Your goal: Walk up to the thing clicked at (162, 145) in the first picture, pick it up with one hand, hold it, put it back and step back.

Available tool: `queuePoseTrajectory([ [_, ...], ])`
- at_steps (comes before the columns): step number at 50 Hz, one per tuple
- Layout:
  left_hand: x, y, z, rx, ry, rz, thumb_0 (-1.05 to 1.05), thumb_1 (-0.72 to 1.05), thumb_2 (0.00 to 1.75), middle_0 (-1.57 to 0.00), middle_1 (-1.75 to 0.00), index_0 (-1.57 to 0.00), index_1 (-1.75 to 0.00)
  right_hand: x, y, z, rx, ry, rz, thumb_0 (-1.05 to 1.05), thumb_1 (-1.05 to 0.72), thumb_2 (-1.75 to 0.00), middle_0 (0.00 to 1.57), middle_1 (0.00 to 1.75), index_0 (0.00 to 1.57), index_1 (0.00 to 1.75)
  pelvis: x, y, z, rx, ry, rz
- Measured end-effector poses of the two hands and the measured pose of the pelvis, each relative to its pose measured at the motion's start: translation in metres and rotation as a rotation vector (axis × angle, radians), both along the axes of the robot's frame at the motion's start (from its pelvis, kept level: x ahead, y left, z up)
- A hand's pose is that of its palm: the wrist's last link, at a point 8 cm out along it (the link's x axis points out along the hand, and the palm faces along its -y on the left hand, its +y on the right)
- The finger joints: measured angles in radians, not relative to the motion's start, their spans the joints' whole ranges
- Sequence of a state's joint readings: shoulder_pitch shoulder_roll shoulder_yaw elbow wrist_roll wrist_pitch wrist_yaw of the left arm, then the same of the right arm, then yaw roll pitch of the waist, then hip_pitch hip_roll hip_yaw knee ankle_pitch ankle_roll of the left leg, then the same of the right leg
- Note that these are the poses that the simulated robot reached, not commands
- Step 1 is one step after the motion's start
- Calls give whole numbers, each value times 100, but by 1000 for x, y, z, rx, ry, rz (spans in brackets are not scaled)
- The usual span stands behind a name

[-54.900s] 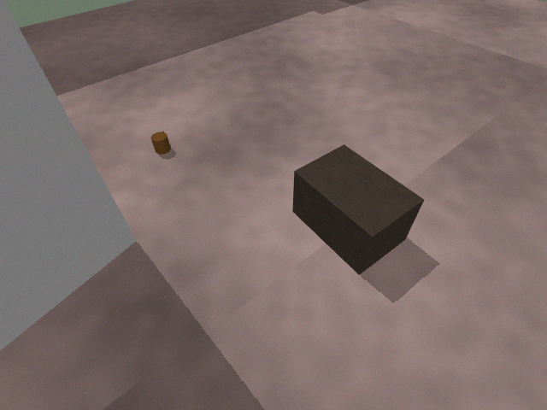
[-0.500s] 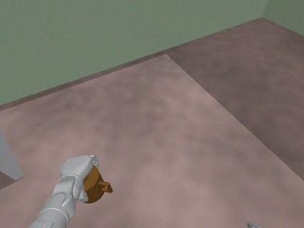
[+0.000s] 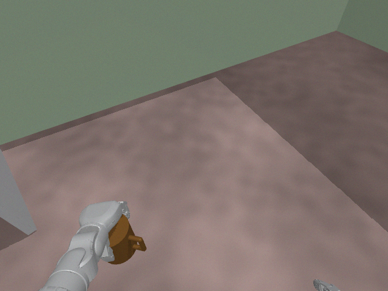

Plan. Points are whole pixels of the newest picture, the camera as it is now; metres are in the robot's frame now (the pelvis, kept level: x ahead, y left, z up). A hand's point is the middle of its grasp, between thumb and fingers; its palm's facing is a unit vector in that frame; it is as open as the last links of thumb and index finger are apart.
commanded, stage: hold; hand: left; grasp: from above
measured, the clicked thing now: (121, 239) +0.29 +0.21 -0.12
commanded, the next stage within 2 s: crouch in 1.08 s
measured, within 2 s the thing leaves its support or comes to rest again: neither
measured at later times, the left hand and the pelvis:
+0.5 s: hand (105, 240) +0.26 +0.22 -0.06, palm faces -0.48 -0.08 -0.87, open 11.1 cm; pelvis -0.01 +0.00 +0.00, yaw +0 degrees
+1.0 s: hand (105, 239) +0.26 +0.22 -0.05, palm faces -0.49 -0.08 -0.87, open 11.1 cm; pelvis -0.01 -0.01 +0.01, yaw +0 degrees
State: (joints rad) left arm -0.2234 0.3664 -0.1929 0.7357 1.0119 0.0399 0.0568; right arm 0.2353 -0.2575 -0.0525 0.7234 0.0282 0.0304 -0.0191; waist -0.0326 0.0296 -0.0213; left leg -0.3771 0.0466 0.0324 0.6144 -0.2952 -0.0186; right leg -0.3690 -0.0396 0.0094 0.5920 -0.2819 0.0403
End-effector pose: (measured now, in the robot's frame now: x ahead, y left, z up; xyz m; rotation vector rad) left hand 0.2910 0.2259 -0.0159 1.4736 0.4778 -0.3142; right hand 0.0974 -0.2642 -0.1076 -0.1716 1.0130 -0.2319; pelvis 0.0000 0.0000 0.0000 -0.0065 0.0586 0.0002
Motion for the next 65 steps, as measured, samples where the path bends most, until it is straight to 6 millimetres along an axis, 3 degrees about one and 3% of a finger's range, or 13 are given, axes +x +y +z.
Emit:
queuePoseTrajectory([
  [25,-20,-3,17,-7,-3,-8,1,-17,61,-65,-60,-62,-61,12,3,9,8,-79,40,1,-90,-90,20,30,20,30,-14,-3,4,5,-44,3],
  [65,-17,-1,19,-3,6,-16,1,-15,60,-63,-61,-61,-61,16,4,11,7,-70,40,1,-90,-90,20,30,20,30,-12,-4,7,6,-49,5],
])
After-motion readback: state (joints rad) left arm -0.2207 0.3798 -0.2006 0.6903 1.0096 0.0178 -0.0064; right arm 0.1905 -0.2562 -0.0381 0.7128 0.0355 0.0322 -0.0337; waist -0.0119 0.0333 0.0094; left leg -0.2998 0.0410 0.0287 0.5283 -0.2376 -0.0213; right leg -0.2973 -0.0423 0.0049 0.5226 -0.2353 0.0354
